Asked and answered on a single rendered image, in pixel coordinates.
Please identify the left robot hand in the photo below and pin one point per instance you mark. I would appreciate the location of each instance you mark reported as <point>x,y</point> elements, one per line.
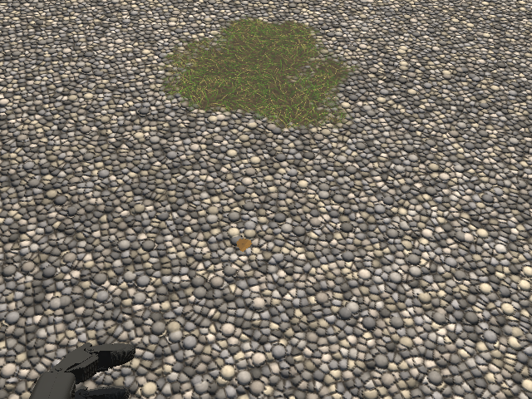
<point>78,366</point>

